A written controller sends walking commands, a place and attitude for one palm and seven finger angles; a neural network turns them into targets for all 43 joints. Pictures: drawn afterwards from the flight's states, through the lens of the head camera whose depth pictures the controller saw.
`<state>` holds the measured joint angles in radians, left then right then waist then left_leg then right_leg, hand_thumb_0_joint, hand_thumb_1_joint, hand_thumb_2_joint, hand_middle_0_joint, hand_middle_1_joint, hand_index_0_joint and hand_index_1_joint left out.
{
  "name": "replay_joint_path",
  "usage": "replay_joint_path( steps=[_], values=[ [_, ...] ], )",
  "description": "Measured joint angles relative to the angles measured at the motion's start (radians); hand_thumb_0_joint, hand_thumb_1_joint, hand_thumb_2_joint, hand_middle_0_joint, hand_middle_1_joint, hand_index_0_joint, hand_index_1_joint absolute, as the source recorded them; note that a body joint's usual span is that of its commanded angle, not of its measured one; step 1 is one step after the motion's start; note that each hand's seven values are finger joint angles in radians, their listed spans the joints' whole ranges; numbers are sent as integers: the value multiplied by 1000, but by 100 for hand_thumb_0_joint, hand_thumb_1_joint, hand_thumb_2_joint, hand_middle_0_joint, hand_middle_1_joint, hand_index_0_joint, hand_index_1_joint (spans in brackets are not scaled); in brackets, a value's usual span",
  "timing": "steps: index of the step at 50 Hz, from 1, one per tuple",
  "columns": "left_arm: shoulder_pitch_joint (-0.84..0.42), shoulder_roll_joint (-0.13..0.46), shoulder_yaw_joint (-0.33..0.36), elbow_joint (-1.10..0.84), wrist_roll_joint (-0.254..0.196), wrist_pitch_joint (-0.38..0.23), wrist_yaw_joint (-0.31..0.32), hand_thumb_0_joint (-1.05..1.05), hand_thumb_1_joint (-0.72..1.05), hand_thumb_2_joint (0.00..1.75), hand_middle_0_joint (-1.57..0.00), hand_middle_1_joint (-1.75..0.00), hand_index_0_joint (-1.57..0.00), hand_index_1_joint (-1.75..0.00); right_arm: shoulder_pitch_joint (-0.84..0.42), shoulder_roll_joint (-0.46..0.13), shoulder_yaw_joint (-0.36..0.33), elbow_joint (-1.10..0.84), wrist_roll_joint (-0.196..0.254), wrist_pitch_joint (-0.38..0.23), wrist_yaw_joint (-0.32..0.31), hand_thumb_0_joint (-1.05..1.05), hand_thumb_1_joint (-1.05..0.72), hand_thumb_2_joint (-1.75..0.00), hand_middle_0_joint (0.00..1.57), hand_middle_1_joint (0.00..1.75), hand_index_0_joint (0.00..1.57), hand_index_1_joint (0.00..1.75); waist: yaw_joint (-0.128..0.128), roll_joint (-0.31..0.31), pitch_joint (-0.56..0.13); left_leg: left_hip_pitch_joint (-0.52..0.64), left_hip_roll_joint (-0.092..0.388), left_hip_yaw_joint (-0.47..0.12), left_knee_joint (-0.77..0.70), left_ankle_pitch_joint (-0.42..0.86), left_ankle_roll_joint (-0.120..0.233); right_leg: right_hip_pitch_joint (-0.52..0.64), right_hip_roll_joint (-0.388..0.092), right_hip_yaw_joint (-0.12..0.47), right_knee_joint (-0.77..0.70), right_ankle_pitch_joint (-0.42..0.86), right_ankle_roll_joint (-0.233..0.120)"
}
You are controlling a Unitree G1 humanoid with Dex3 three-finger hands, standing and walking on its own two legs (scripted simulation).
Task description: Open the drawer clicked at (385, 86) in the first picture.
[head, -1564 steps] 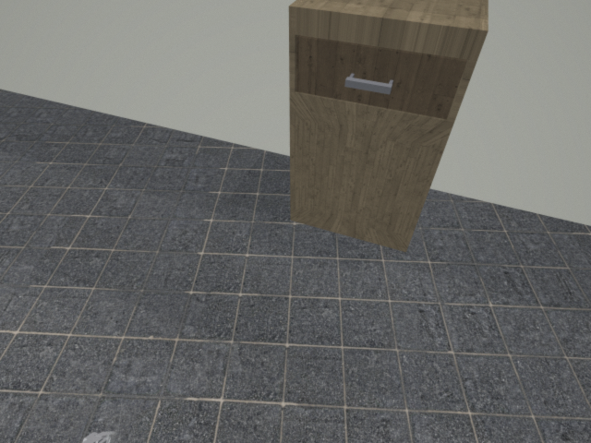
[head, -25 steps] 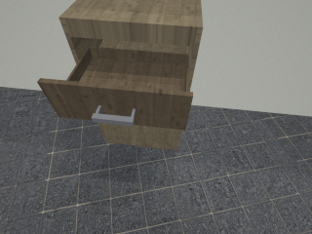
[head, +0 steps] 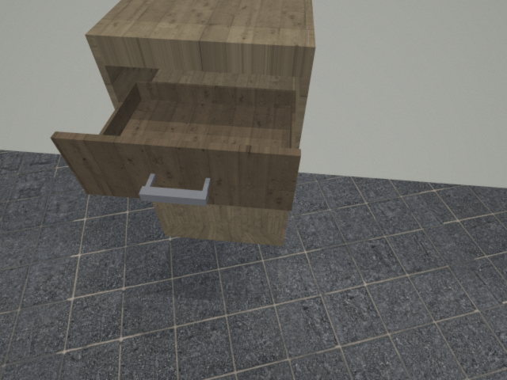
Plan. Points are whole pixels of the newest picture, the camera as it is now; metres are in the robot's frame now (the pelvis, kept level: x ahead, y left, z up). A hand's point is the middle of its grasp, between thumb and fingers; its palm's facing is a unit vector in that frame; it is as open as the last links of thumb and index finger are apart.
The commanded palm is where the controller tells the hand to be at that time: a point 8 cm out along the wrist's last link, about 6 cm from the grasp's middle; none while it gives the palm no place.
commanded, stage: look to check the result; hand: left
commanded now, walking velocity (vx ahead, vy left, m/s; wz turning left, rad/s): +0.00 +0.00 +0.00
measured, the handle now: (177, 188) +0.48 +0.19 -0.03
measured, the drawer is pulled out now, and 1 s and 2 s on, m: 0.28 0.28 0.28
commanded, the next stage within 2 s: stand and wait in 0.54 s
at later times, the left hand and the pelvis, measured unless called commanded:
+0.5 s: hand out of the picture -0.01 +0.15 -0.18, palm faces +0.03 -0.98 -0.18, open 7.4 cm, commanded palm none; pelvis +0.00 -0.01 +0.00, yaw +0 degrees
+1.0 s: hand out of the picture +0.00 +0.15 -0.17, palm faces +0.04 -0.98 -0.19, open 7.3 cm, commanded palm none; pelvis +0.00 -0.01 +0.00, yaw +0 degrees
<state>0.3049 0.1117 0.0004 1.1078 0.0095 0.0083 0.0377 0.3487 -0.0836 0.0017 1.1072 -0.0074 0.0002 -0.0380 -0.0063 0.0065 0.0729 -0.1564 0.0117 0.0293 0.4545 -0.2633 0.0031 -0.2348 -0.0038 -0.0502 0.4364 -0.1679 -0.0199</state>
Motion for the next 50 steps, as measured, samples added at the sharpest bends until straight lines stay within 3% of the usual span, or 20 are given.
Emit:
replay_joint_path(
  steps=[50],
  values=[
    [-37,8,12,11,-3,1,0,0,92,90,-20,-29,-19,-30,-23,-14,-3,-1,0,5,-5,0,-91,-90,20,30,20,30,0,9,25,22,14,-13,-27,9,-21,18,14,-14,-13,-3,-20]
  ],
)
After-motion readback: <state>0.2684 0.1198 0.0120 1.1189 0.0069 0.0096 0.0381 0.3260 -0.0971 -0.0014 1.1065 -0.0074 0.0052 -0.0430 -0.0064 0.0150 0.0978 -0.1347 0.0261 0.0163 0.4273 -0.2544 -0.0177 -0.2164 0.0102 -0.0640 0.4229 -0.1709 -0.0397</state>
